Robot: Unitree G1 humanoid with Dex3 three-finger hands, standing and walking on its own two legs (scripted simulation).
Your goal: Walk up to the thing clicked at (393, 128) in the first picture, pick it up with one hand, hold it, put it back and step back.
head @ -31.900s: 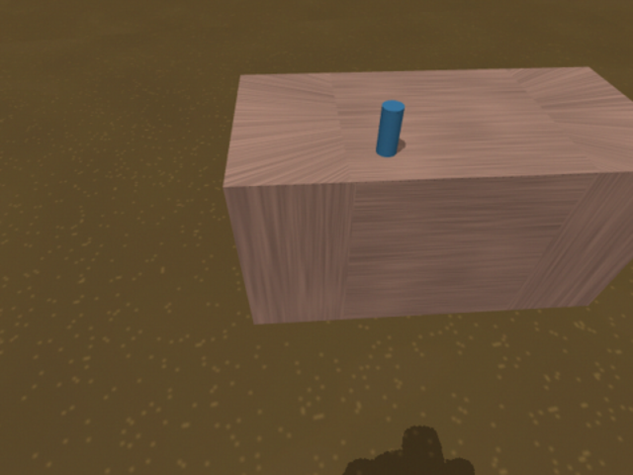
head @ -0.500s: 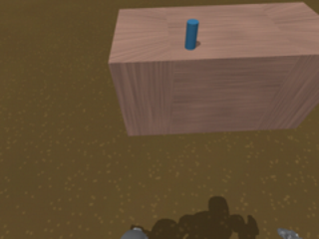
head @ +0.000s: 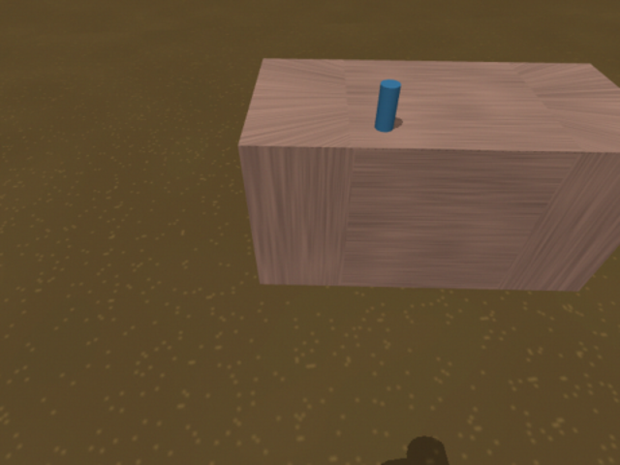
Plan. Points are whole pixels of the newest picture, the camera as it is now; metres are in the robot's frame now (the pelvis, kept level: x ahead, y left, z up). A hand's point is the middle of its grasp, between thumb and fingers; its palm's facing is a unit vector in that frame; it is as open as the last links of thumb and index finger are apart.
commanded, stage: step back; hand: right
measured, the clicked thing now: (387, 106) +1.08 -0.18 -0.05
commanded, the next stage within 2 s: stand in 0.60 s
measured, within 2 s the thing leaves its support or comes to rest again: neither
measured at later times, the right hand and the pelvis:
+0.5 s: hand out of the picture +0.13 -0.23 -0.14, palm faces -0.03 +0.93 -0.36, open 7.4 cm; pelvis +0.02 +0.02 +0.01, yaw +1 degrees
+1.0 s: hand out of the picture +0.10 -0.24 -0.14, palm faces -0.04 +0.94 -0.33, open 7.4 cm; pelvis +0.01 +0.00 +0.02, yaw +1 degrees
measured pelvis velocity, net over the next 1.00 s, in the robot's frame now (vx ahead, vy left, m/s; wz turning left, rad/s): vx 0.01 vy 0.00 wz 0.01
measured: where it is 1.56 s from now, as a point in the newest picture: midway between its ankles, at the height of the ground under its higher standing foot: outside the picture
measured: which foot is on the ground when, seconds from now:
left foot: down 0.00-1.00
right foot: down 0.00-1.00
